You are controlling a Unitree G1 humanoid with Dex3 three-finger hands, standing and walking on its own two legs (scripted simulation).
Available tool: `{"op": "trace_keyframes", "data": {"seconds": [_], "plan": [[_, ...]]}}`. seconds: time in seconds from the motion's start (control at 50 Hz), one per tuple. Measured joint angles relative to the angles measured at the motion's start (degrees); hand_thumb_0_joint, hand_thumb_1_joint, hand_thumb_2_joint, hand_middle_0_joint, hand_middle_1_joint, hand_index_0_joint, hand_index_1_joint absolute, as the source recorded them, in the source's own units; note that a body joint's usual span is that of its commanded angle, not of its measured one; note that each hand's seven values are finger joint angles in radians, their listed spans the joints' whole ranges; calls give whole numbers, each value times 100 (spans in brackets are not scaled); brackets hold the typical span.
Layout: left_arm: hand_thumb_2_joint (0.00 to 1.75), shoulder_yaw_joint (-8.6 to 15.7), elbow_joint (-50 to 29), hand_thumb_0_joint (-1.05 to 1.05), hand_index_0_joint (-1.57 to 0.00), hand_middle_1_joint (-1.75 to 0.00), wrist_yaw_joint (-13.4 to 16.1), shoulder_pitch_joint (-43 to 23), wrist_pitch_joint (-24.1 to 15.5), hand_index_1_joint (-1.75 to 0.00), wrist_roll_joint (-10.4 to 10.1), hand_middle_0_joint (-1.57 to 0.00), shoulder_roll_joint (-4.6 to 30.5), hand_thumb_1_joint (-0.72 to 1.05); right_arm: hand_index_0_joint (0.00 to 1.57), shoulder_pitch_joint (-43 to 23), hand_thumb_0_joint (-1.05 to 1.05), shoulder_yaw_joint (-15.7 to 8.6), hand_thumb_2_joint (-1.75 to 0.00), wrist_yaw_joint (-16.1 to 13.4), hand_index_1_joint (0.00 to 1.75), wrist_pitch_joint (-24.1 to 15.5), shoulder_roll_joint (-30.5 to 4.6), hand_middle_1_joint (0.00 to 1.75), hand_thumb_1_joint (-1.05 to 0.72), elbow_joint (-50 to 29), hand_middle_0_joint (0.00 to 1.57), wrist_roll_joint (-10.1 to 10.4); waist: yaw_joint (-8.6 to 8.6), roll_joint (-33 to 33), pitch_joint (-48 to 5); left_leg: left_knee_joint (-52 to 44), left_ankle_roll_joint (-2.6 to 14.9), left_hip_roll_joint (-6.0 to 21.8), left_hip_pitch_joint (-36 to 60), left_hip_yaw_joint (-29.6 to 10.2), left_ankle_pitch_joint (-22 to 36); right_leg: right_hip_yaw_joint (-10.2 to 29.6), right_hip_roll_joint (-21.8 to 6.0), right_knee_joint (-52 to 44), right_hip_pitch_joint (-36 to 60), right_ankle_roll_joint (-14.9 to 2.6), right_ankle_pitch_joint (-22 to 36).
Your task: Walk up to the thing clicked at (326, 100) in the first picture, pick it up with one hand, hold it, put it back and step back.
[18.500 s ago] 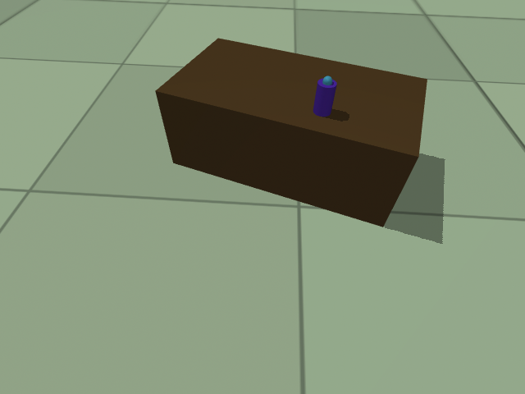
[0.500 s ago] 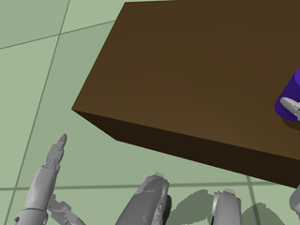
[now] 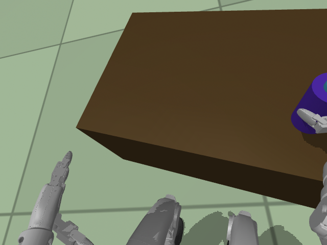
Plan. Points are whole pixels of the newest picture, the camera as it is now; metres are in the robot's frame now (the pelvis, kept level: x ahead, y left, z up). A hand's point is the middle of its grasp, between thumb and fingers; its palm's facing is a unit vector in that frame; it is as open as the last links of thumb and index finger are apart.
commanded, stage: lift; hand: right
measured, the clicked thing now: (322, 102) +0.49 -0.24 -0.02
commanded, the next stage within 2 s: hold in 1.44 s
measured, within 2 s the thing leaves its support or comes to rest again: neither
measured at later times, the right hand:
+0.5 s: hand out of the picture +0.43 -0.24 +0.06, palm faces +0.29 +0.96 +0.00, open 11.0 cm
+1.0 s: hand out of the picture +0.39 -0.20 +0.12, palm faces +0.29 +0.96 +0.01, open 11.0 cm
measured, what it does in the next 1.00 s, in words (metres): rises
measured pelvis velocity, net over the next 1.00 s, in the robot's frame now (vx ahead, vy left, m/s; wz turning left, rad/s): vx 0.02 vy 0.00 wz -0.04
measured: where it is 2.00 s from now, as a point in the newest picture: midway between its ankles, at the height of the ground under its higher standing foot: outside the picture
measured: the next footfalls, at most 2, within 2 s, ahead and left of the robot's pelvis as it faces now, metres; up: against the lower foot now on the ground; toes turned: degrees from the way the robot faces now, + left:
none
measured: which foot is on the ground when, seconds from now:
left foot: down 0.00-1.00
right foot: down 0.00-1.00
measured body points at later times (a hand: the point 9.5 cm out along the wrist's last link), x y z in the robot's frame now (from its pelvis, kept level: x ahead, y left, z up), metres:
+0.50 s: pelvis +0.02 -0.01 +0.05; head +0.11 -0.06 +0.49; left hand +0.18 +0.26 +0.07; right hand +0.41 -0.29 +0.06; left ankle +0.05 +0.14 -0.59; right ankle +0.03 -0.13 -0.59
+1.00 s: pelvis +0.02 +0.00 +0.08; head +0.09 -0.02 +0.53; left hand +0.19 +0.26 +0.06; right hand +0.37 -0.25 +0.12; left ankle +0.05 +0.14 -0.59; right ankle +0.03 -0.13 -0.59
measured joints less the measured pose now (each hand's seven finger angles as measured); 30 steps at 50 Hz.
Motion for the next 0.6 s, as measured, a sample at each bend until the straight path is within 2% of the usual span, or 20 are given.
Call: {"op": "trace_keyframes", "data": {"seconds": [0.22, 0.38, 0.6], "plan": [[6, -5, 318, 0, -6, -5, -28, 57, 66, -5, -34, -6, -130, -53, 71, 500, -1, 223, -101, -92, 109, 119, 541, 105, 55, -610, 67, 123, -252, -47, -73, -359, -27, 22, 514, -60, 49, -84, 12, -374, 531, -33, 49], [6, 88, 681, -1, -6, -5, 4, 75, 139, -5, -106, -6, -183, -53, 71, 1011, -1, 592, -101, -253, 109, 279, 1046, 105, 56, -1236, 67, 222, -535, -51, -94, -750, -58, 84, 1120, -143, 127, -193, 63, -813, 1167, -71, 149], [6, 93, 1209, -1, -5, -5, 94, 47, 153, -5, -238, -5, -272, -54, 72, 1658, -1, 1121, -103, -408, 110, 502, 1613, 106, 58, -1983, 67, 415, -923, -69, 19, -1364, -88, 190, 2039, -262, 301, -351, 155, -1554, 2157, -112, 382]]}}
